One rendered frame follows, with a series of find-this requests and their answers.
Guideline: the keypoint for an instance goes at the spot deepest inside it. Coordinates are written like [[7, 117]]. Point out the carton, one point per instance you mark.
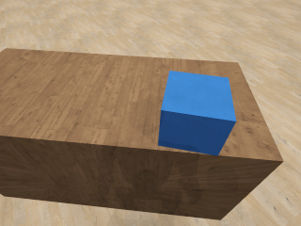
[[197, 113]]

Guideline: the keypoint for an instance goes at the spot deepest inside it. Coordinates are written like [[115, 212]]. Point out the pedestal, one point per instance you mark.
[[83, 128]]

